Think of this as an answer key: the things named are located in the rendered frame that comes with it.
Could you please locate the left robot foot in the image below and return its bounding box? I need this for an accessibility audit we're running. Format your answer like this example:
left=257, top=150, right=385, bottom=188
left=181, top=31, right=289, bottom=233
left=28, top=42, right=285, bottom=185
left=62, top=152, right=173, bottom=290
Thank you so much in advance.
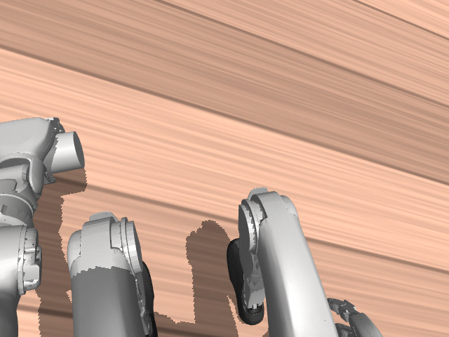
left=142, top=262, right=158, bottom=337

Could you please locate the can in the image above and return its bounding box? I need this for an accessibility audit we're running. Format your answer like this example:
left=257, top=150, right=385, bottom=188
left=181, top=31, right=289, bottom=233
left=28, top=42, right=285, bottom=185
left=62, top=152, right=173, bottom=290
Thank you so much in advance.
left=43, top=131, right=85, bottom=173

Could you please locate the left robot hand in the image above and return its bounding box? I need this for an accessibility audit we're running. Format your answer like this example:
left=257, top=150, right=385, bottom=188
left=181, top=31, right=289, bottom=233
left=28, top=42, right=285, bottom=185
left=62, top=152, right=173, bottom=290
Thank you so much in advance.
left=0, top=117, right=65, bottom=185

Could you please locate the right robot foot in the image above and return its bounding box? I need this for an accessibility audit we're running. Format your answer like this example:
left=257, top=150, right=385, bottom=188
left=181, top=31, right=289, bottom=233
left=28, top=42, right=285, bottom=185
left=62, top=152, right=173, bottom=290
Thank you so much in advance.
left=227, top=238, right=264, bottom=325

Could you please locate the right robot hand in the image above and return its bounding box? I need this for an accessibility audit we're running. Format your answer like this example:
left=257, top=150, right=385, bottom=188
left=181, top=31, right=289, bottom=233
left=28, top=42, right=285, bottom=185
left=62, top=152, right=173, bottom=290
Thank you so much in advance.
left=327, top=298, right=383, bottom=337

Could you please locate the left robot arm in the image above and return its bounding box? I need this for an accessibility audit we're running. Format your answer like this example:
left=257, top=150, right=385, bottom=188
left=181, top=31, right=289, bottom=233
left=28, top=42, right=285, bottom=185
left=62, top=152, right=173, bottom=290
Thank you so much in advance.
left=0, top=153, right=45, bottom=337

